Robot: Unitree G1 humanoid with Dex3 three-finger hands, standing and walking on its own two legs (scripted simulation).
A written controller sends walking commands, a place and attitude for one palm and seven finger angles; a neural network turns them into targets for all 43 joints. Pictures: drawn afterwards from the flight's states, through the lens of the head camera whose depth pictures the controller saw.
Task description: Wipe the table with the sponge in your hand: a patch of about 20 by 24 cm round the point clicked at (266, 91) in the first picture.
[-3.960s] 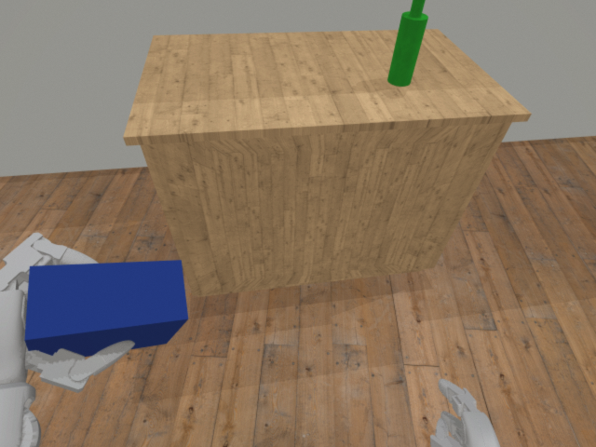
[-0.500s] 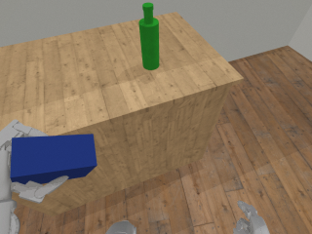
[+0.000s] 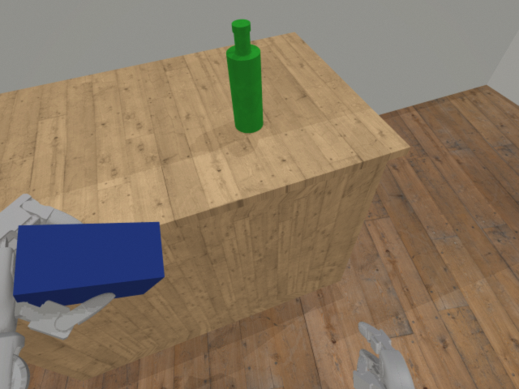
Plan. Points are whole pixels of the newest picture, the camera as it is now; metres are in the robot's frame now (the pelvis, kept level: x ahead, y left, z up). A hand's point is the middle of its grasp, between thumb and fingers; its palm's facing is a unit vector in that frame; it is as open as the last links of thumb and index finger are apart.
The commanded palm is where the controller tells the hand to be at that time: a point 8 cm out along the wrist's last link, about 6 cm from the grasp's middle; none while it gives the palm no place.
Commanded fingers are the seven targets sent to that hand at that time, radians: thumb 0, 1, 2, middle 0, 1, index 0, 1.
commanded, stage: come to a stop and stand still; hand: left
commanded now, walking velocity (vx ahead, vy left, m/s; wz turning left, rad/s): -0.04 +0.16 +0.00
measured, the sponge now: (113, 264) +0.23 +0.19 +0.14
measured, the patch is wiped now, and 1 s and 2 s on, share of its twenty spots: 0.00 0.00 0.00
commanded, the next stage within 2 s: look again from close up in 1.06 s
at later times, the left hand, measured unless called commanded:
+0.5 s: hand out of the picture +0.13 +0.26 +0.18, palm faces +0.45 -0.79 -0.42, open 10.6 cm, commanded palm +0.09 +0.29 +0.19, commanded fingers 0.00 0.10 1.30 -1.20 -1.60 -1.20 -1.60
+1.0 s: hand (52, 360) +0.12 +0.20 +0.17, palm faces +0.35 -0.80 -0.48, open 10.6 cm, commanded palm +0.07 +0.24 +0.19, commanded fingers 0.00 0.10 1.30 -1.20 -1.60 -1.20 -1.60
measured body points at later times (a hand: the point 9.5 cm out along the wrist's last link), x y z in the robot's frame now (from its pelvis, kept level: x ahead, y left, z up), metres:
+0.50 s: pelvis -0.06 +0.00 +0.01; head -0.07 +0.01 +0.46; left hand +0.10 +0.30 +0.20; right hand +0.10 -0.23 -0.07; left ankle -0.07 +0.14 -0.73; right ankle -0.02 -0.08 -0.70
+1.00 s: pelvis -0.09 -0.04 +0.01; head -0.05 -0.05 +0.45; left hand +0.10 +0.24 +0.19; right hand +0.07 -0.30 -0.09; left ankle -0.09 +0.08 -0.73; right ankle -0.07 -0.10 -0.73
